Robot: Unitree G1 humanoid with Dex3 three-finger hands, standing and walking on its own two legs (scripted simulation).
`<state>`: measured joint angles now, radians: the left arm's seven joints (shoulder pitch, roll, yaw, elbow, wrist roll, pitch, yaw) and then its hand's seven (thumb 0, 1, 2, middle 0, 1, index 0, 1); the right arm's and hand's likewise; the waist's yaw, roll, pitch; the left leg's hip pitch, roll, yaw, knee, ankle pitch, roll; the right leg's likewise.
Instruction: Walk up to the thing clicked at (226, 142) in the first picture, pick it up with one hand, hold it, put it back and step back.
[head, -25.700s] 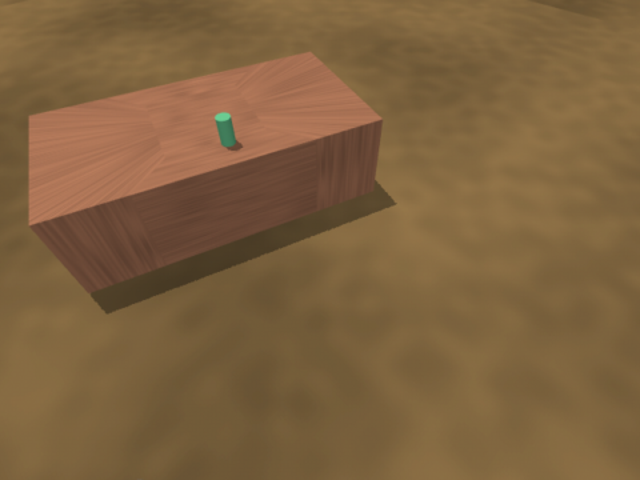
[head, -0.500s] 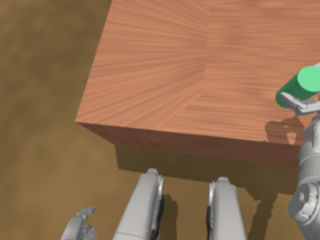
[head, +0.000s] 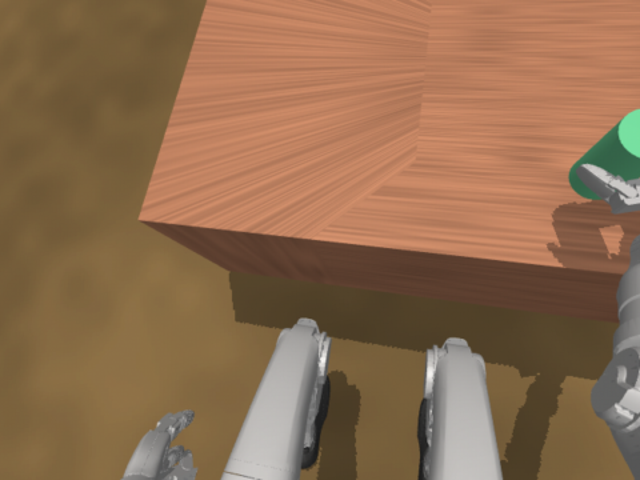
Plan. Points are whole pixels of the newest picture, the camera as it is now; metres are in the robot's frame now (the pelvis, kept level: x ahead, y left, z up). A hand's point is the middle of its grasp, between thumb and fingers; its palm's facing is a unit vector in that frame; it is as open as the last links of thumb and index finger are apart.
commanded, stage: lower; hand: right
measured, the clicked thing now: (618, 158) +0.49 -0.26 -0.01
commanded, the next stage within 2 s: loosen in 0.90 s
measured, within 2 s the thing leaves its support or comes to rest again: rests again in 0.86 s
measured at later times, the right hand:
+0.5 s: hand (614, 169) +0.50 -0.28 -0.06, palm faces +0.37 +0.93 -0.02, open 9.5 cm
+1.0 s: hand (611, 174) +0.50 -0.29 -0.08, palm faces +0.38 +0.93 -0.02, open 9.5 cm
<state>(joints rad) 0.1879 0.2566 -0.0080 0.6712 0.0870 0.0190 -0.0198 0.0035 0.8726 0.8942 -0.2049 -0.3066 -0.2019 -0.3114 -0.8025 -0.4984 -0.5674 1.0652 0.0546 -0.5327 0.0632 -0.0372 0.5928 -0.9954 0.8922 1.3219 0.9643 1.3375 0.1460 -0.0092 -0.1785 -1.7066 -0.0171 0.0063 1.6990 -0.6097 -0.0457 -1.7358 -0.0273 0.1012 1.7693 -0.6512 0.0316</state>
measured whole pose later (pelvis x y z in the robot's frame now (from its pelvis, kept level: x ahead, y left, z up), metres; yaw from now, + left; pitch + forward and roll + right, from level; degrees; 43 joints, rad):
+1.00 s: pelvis -0.01 +0.00 -0.09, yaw +0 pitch +36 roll +4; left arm 0.17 0.29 -0.01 0.66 0.08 0.06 -0.02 0.00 0.88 0.89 -0.21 -0.30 -0.20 -0.31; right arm -0.87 -0.55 -0.60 1.00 0.05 -0.46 0.09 -0.04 0.61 -1.00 0.90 1.35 0.97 1.36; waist 0.15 -0.01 -0.14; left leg -1.97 -0.02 0.00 1.99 -0.66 -0.05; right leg -2.00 -0.01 0.11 2.05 -0.69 0.04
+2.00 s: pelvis -0.01 +0.00 -0.07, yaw +0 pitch +35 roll +5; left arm 0.17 0.29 -0.01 0.64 0.05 0.09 -0.01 0.00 0.90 0.88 -0.20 -0.31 -0.21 -0.30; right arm -0.86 -0.58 -0.64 0.91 0.05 -0.36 0.10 -0.02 0.42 -0.09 0.15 0.12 0.15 0.12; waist 0.15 -0.01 -0.14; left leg -1.92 -0.02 0.00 1.96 -0.66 -0.05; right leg -1.95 -0.01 0.11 2.02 -0.70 0.04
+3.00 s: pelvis +0.05 -0.01 +0.20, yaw -3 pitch +10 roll +3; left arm 0.31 0.21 -0.03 0.60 -0.05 0.08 0.11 0.01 0.89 0.90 -0.20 -0.30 -0.20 -0.30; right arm 0.03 -0.29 -0.17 0.54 0.04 0.03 -0.15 -0.02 0.54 -0.05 0.07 0.06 0.06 0.06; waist 0.06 0.00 -0.08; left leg -0.61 0.00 0.00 0.81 -0.38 -0.04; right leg -0.65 -0.05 0.05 0.90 -0.43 0.02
